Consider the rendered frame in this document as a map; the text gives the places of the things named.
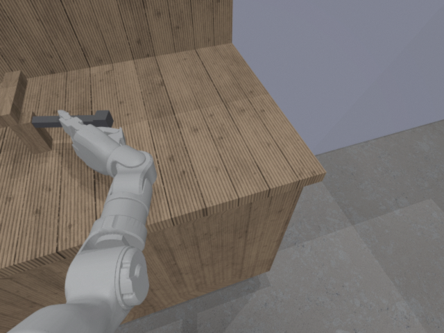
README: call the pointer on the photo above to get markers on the left robot upper arm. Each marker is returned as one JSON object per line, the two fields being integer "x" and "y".
{"x": 103, "y": 285}

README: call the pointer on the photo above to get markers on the robot left forearm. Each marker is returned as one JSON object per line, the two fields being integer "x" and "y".
{"x": 123, "y": 219}

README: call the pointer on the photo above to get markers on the robot left hand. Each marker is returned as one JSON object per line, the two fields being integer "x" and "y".
{"x": 92, "y": 144}

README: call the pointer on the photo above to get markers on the tap lever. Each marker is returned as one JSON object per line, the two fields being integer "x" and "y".
{"x": 102, "y": 118}

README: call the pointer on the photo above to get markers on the counter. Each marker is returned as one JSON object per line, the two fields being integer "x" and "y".
{"x": 230, "y": 166}

